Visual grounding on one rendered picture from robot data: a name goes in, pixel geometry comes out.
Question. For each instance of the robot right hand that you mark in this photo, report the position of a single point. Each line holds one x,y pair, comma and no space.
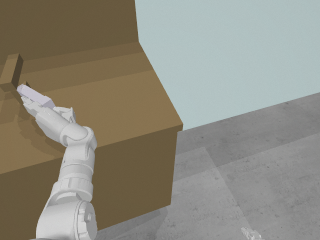
250,234

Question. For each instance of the counter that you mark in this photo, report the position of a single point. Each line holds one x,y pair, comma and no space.
85,55

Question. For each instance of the left robot upper arm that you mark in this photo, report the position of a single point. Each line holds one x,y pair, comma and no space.
74,220

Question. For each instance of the tap lever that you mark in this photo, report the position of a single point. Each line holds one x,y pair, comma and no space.
35,96

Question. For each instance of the left robot forearm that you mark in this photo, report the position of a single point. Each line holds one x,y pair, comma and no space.
77,168

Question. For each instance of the robot left hand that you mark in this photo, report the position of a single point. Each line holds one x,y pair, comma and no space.
51,121

